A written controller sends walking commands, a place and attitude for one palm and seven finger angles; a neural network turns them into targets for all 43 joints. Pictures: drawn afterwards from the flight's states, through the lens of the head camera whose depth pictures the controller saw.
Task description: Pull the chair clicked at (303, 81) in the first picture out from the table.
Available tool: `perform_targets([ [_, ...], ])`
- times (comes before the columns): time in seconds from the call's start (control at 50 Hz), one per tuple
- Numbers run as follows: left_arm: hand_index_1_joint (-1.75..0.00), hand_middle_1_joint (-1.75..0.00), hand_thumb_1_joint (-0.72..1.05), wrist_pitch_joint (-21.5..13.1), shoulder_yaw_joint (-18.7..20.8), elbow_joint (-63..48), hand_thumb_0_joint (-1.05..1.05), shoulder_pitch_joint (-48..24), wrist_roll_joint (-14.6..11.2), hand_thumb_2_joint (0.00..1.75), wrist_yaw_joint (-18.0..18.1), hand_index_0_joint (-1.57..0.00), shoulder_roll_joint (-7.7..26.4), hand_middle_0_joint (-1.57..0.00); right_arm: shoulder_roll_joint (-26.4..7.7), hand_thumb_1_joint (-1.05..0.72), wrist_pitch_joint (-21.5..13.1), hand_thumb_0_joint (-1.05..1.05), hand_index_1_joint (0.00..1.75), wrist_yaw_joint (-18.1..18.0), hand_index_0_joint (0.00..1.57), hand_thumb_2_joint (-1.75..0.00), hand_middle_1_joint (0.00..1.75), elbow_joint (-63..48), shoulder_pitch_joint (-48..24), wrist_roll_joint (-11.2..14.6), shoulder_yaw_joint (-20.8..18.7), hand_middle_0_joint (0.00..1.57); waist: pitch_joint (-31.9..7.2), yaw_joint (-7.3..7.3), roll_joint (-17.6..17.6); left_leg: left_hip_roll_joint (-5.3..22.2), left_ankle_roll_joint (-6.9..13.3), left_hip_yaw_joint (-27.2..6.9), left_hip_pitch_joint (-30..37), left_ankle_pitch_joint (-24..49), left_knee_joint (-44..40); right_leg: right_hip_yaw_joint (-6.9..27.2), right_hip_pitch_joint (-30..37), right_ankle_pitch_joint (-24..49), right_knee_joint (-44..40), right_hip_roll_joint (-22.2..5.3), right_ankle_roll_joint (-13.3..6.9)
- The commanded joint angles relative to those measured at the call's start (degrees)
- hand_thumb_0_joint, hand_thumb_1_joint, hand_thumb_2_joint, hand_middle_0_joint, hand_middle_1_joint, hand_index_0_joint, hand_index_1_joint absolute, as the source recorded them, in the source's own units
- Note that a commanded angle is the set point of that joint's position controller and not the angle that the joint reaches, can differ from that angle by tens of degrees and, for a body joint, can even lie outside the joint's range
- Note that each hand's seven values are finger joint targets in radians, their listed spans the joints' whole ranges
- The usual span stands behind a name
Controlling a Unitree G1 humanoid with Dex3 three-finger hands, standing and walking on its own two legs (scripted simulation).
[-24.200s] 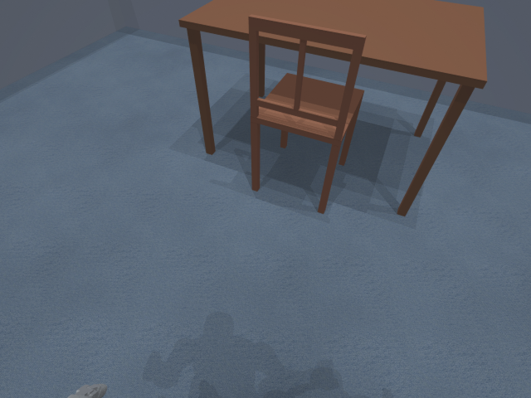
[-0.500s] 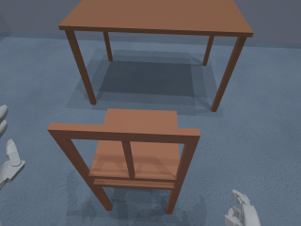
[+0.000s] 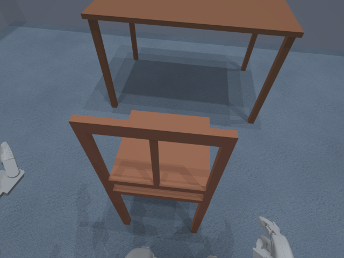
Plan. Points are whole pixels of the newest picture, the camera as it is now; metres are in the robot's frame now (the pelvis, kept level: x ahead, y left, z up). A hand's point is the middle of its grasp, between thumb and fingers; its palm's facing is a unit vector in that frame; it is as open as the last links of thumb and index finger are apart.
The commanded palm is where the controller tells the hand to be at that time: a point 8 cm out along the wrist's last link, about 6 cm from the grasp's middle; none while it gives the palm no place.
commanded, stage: step back with the hand held close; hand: left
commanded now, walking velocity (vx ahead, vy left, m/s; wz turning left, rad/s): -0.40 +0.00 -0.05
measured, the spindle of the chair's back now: (155, 163) +0.38 +0.09 -0.07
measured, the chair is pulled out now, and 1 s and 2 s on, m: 0.71 0.71 0.71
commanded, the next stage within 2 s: stop stepping back and stand still in 0.48 s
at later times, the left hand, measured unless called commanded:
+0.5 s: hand (32, 209) +0.15 +0.21 +0.19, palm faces +0.26 -0.79 -0.55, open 7.4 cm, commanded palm +0.09 +0.27 +0.20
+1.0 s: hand out of the picture +0.04 +0.24 +0.18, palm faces +0.47 -0.79 -0.39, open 7.4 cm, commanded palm -0.01 +0.27 +0.20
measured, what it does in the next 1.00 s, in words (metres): walks backwards: right foot, then left foot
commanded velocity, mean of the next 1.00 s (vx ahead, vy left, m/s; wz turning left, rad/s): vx -0.13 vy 0.01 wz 0.00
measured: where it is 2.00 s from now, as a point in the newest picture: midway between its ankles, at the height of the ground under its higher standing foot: outside the picture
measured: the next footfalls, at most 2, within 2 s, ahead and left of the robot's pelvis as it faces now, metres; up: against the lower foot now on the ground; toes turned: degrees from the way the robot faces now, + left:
right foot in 0.30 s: -0.04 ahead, -0.14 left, +0.00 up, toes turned -4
left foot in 0.60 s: -0.11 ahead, +0.08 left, +0.00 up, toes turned -3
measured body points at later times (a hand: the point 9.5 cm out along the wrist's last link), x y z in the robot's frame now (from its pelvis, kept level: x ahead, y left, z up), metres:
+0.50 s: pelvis -0.06 -0.02 +0.02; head -0.03 -0.02 +0.47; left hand +0.13 +0.25 +0.22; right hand +0.10 -0.27 -0.07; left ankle -0.04 +0.10 -0.69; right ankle -0.08 -0.14 -0.72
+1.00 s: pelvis -0.16 -0.03 +0.01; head -0.19 -0.02 +0.46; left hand +0.01 +0.28 +0.20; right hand -0.03 -0.28 -0.07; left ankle -0.13 +0.08 -0.71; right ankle -0.11 -0.15 -0.72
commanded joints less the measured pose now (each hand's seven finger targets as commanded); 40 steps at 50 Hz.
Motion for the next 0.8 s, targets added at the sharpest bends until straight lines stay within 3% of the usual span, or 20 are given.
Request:
perform_targets([
  [0.0, -0.30, -0.30, 0.90, -3.0, 9.6, -10.2, 0.00, -0.7, -0.7, 0.90, 1.3, -0.20, 13.8, -0.20, -6.0, -0.90, -1.4, 0.00, 0.30, -0.7, 0.20, -0.90, 0.30, -8.5, -5.1, 0.1, -2.4, 0.20, -8.0, -1.82, -5.6, 2.3, 1.5, -3.3, 8.7, -0.8, -12.0, 9.6, -0.5, -11.8, -14.2, -9.5, -4.5],
  [0.04, -0.30, -0.30, 0.90, -4.3, 10.5, -12.1, 0.00, 0.7, -0.2, 0.90, 1.2, -0.20, 13.7, -0.20, -7.3, -0.90, -1.6, 0.00, 0.30, -1.1, 0.20, -0.90, 0.30, -10.0, -6.0, 0.3, -3.0, 0.20, -7.7, -1.54, 9.3, 10.7, 4.6, -11.4, -1.6, -3.1, -25.0, 3.7, 7.4, -12.6, -1.2, -1.3, -0.7],
  [0.06, -0.30, -0.30, 0.90, -4.8, 11.3, -13.2, 0.00, 1.2, 0.5, 0.90, 0.9, -0.20, 13.1, -0.20, -8.2, -0.90, -2.4, 0.00, 0.30, -1.2, 0.20, -0.90, 0.30, -11.0, -6.2, 0.3, -3.6, 0.20, -8.3, -1.76, 17.1, 16.4, 7.1, -16.6, -13.4, -14.2, -31.5, 1.3, 17.5, -11.1, 9.9, 2.4, 0.5],
  [0.08, -0.30, -0.30, 0.90, -4.7, 11.1, -12.6, 0.00, 1.1, 0.4, 0.90, 0.8, -0.20, 13.2, -0.20, -7.6, -0.90, -2.7, 0.00, 0.30, -1.4, 0.20, -0.90, 0.30, -11.4, -6.3, 1.0, -4.0, 0.20, -7.4, -2.12, 18.3, 18.1, 8.4, -17.7, -17.3, -14.2, -33.3, 1.7, 19.9, -10.9, 16.7, 2.9, 0.7],
  [0.14, -0.30, -0.30, 0.90, -5.8, 9.0, -14.1, 0.00, 2.7, -1.1, 0.90, -0.4, -0.20, 11.4, -0.20, -7.4, -0.90, -4.7, 0.00, 0.30, -0.5, 0.20, -0.90, 0.30, -8.9, -3.6, 0.2, -4.3, 0.20, -8.5, -1.34, 10.4, 15.5, 7.1, -12.6, 2.9, 18.0, -23.3, 1.3, 6.4, -15.1, 8.5, 1.6, -0.3],
  [0.22, -0.30, -0.30, 0.90, -6.8, 7.5, -14.2, 0.00, 1.0, -1.4, 0.90, -1.1, -0.20, 11.7, -0.20, -7.7, -0.90, -6.3, 0.00, 0.30, 0.2, 0.20, -0.90, 0.30, -5.6, -3.2, -1.1, -3.6, 0.20, -11.9, -1.14, 15.2, 15.7, 6.5, -11.8, 18.3, 43.2, -19.0, 1.6, 6.2, -8.7, -6.4, 1.6, -0.4],
  [0.3, -0.30, -0.30, 0.90, -7.6, 8.1, -13.1, 0.00, 1.6, -1.9, 0.90, -2.2, -0.20, 12.5, -0.20, -7.5, -0.90, -5.5, 0.00, 0.30, 0.6, 0.20, -0.90, 0.30, -6.3, -4.4, -1.1, -3.1, 0.20, -15.4, -0.43, 12.9, 13.2, 4.0, -8.5, 21.5, 43.5, -15.8, -0.1, 11.3, 0.1, -14.9, 2.3, -0.5],
  [0.32, -0.30, -0.30, 0.90, -7.4, 8.5, -13.7, 0.00, 2.8, -1.9, 0.90, -2.8, -0.20, 12.9, -0.20, -7.9, -0.90, -4.9, 0.00, 0.30, 0.8, 0.20, -0.90, 0.30, -7.3, -4.8, -0.4, -4.1, 0.20, -17.6, -0.18, 7.4, 11.4, 2.2, -5.5, 21.3, 40.4, -12.9, 0.1, 12.5, 6.0, -14.1, 1.9, -0.9],
  [0.34, -0.30, -0.30, 0.90, -7.3, 9.2, -12.9, 0.00, 4.9, -2.7, 0.90, -3.3, -0.20, 13.3, -0.20, -7.3, -0.90, -4.3, 0.00, 0.30, 0.8, 0.20, -0.90, 0.30, -8.6, -5.1, 0.3, -4.3, 0.20, -17.5, -0.06, 1.9, 8.3, 1.0, -2.7, 20.2, 33.5, -9.9, 1.0, 11.7, 11.3, -14.8, -0.3, -1.6],
  [0.38, -0.30, -0.30, 0.90, -7.1, 12.2, -10.6, 0.00, 8.4, -3.1, 0.90, -2.9, -0.20, 16.4, -0.20, -5.8, -0.90, -2.5, 0.00, 0.30, 0.3, 0.20, -0.90, 0.30, -9.2, -5.1, 1.3, -4.7, 0.20, -16.5, -1.36, -8.5, 1.4, -1.3, 2.0, 13.7, 12.2, -0.8, 9.1, 8.7, 23.4, -15.6, -11.1, -6.3],
  [0.4, -0.30, -0.30, 0.90, -6.8, 11.8, -9.6, 0.00, 8.5, -3.2, 0.90, -2.5, -0.20, 15.8, -0.20, -5.3, -0.90, -1.8, 0.00, 0.30, 0.1, 0.20, -0.90, 0.30, -10.0, -6.5, 1.5, -4.6, 0.20, -13.7, -1.33, -11.0, -1.1, -1.7, 0.4, 7.4, 1.6, 7.3, 15.0, 6.8, 24.4, -16.7, -16.6, -9.3],
  [0.42, -0.30, -0.30, 0.90, -5.8, 12.1, -7.5, 0.00, 8.4, -2.7, 0.90, -1.9, -0.20, 15.5, -0.20, -4.1, -0.90, -0.9, 0.00, 0.30, -0.1, 0.20, -0.90, 0.30, -9.7, -7.9, 1.0, -4.3, 0.20, -11.2, -1.34, -10.6, -1.1, -1.7, -2.9, 1.7, -3.0, 12.8, 15.4, 7.8, 26.7, -16.2, -18.4, -11.5],
  [0.5, -0.30, -0.30, 0.90, -4.6, 10.2, -4.4, 0.00, 6.6, -1.2, 0.90, -0.3, -0.20, 12.9, -0.20, -2.7, -0.90, 0.7, 0.00, 0.30, -1.9, 0.20, -0.90, 0.30, -9.6, -9.0, 0.3, -1.6, 0.20, -10.1, -2.45, -9.6, 0.3, -1.3, -1.3, 1.1, 0.7, -8.3, 7.1, 17.9, 37.8, -8.6, -11.4, -6.6],
  [0.54, -0.30, -0.30, 0.90, -4.8, 8.9, -9.0, 0.00, 5.3, -1.7, 0.90, 0.1, -0.20, 13.5, -0.20, -4.6, -0.90, 1.3, 0.00, 0.30, -2.6, 0.20, -0.90, 0.30, -9.5, -6.8, 0.4, -2.6, 0.20, -11.4, -2.63, -5.5, 2.0, -0.1, -0.2, 9.4, 22.5, -24.4, 3.6, 18.2, 32.7, -3.0, -6.9, -2.7],
  [0.56, -0.30, -0.30, 0.90, -5.4, 8.6, -11.8, 0.00, 4.4, -1.9, 0.90, 0.1, -0.20, 14.0, -0.20, -5.9, -0.90, 1.0, 0.00, 0.30, -2.5, 0.20, -0.90, 0.30, -9.7, -6.6, 0.7, -3.7, 0.20, -12.5, -1.77, 0.5, 8.3, 2.0, -4.9, 14.2, 40.9, -24.9, 1.7, 14.9, 21.0, -0.6, -3.0, 0.0],
  [0.6, -0.30, -0.30, 0.90, -4.8, 7.8, -11.5, 0.00, 9.9, -1.8, 0.90, -0.3, -0.20, 12.9, -0.20, -5.8, -0.90, -0.5, 0.00, 0.30, -1.0, 0.20, -0.90, 0.30, -11.2, -5.0, 0.8, -4.4, 0.20, -17.1, -1.02, 11.8, 15.6, 5.4, -9.4, 24.6, 53.3, -20.9, 2.0, 4.3, -13.0, 4.4, -0.5, 0.0],
  [0.62, -0.30, -0.30, 0.90, -4.5, 8.6, -15.6, 0.00, 8.2, -1.9, 0.90, -0.2, -0.20, 14.5, -0.20, -5.8, -0.90, -1.3, 0.00, 0.30, -0.7, 0.20, -0.90, 0.30, -11.0, -5.2, -0.6, -3.8, 0.20, -15.3, -1.74, 19.1, 16.7, 7.2, -12.7, 17.7, 47.3, -23.6, 2.4, 6.0, -18.3, 8.1, -0.4, 0.2],
  [0.68, -0.30, -0.30, 0.90, -4.2, 8.5, -18.9, 0.00, 5.0, -1.5, 0.90, 0.3, -0.20, 15.0, -0.20, -6.4, -0.90, -3.2, 0.00, 0.30, 0.2, 0.20, -0.90, 0.30, -9.3, -2.9, 0.7, -3.3, 0.20, -12.9, -1.68, 11.9, 12.5, 5.2, -8.8, 16.7, 36.3, -20.3, 1.1, 11.0, -10.6, -4.0, -0.6, 0.0],
  [0.74, -0.30, -0.30, 0.90, -3.8, 8.9, -11.9, 0.00, 5.2, -2.0, 0.90, 0.3, -0.20, 14.0, -0.20, -6.8, -0.90, -3.6, 0.00, 0.30, -0.1, 0.20, -0.90, 0.30, -9.3, -2.6, 1.3, -2.4, 0.20, -8.1, -2.50, 9.7, 7.9, 2.8, -6.8, 5.5, 3.7, -23.1, 0.1, 20.6, -4.2, -13.6, -0.6, 0.1],
  [0.78, -0.30, -0.30, 0.90, -2.9, 8.8, -7.6, 0.00, 3.8, -1.0, 0.90, 0.2, -0.20, 13.5, -0.20, -7.3, -0.90, -2.9, 0.00, 0.30, -0.5, 0.20, -0.90, 0.30, -9.6, -1.6, 1.8, -3.1, 0.20, -5.2, -2.43, 5.5, 4.5, 1.9, -4.0, -0.4, -12.7, -23.2, 2.6, 18.3, -17.2, -14.3, -0.6, -0.5],
])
